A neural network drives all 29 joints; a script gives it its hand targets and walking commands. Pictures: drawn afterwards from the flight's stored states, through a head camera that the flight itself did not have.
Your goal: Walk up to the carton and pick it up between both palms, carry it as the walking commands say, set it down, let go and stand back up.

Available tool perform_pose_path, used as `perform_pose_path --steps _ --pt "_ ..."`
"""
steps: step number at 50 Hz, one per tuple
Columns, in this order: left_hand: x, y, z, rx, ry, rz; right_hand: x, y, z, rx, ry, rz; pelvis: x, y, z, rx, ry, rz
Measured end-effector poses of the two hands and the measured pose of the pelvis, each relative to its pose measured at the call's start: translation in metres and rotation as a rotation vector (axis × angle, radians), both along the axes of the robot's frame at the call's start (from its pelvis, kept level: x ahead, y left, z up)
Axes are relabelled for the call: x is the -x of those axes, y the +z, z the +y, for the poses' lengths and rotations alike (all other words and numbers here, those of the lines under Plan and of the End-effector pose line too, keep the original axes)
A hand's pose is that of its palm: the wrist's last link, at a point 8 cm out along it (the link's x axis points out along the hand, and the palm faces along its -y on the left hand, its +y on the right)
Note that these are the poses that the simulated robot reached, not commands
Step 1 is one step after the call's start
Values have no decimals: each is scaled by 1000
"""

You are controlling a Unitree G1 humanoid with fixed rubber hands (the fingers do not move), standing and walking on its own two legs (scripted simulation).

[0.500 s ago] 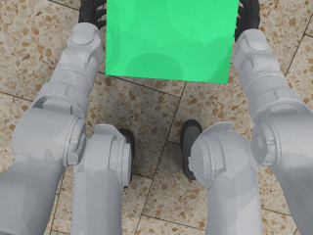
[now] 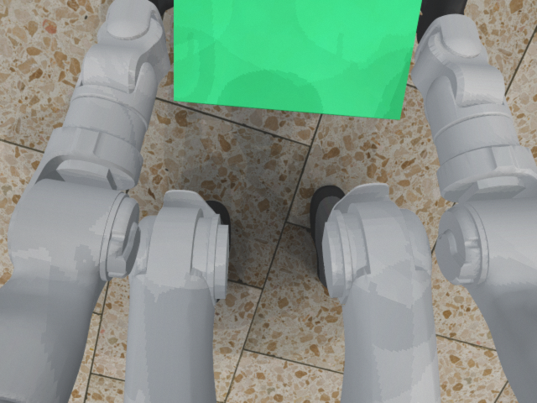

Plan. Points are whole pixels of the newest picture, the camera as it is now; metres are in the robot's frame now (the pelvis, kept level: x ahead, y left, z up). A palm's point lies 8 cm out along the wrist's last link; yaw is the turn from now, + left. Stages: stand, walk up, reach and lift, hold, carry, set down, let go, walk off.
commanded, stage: reach and lift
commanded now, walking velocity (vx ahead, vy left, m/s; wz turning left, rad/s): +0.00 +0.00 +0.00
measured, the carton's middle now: (290, 2) +0.55 -0.04 -0.24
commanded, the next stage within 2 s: none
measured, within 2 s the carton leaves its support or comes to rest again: neither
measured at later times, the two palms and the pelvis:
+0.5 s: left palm out of the picture +0.54 +0.12 -0.12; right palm out of the picture +0.51 -0.20 -0.12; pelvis +0.00 +0.00 +0.04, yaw +0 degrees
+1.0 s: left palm out of the picture +0.53 +0.12 -0.05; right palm out of the picture +0.50 -0.20 -0.05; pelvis -0.02 +0.00 +0.07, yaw +0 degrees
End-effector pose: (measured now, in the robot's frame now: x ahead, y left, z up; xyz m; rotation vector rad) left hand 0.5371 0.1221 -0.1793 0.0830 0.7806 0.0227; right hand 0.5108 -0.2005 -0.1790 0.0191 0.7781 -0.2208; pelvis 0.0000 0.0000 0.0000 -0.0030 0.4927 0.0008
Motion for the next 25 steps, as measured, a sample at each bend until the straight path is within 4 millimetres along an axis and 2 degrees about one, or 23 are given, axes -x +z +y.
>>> perform_pose_path --steps 5,10,17,25 --pt "2 28 -2 27 20 -27 7 24 -2 -30 -35 -33 5 6 0 -4 -7 -42" --pt "-3 47 0 24 27 -46 1 43 0 -24 -28 -51 10 12 0 -6 -7 -41" --pt "-7 54 3 29 34 -60 -8 53 3 -23 -27 -65 9 24 -1 -6 -4 -24" --pt "-2 63 2 44 41 -53 0 61 3 -30 -42 -60 1 38 0 -5 -5 -21"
